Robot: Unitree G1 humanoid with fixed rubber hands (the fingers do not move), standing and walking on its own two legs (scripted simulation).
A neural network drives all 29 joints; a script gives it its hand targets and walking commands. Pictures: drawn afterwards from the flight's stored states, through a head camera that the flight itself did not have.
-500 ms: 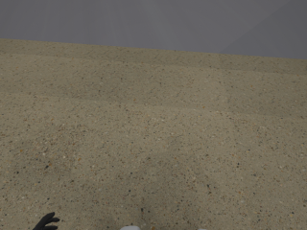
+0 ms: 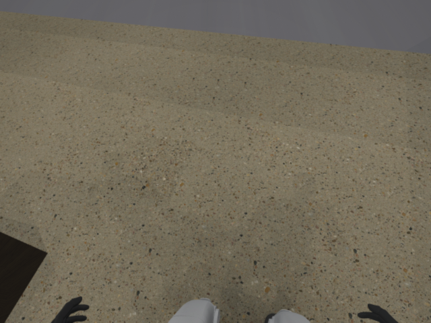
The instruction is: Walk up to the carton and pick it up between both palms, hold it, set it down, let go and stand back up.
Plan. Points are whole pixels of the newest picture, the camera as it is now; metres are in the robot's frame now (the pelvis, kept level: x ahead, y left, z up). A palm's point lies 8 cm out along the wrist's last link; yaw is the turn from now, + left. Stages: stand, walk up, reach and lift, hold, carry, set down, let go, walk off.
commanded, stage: walk up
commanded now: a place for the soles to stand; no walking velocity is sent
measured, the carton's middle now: out of the picture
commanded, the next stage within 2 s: none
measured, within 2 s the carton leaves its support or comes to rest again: neither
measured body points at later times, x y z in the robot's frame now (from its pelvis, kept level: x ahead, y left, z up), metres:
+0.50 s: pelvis -0.05 +0.07 -0.01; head -0.01 +0.08 +0.43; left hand -0.04 +0.42 -0.11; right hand +0.15 -0.18 -0.12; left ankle -0.02 +0.19 -0.72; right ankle +0.02 +0.00 -0.73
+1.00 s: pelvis -0.07 +0.15 -0.02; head -0.03 +0.16 +0.43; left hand -0.16 +0.50 -0.11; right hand +0.19 -0.04 -0.13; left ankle -0.10 +0.24 -0.73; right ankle +0.00 +0.06 -0.73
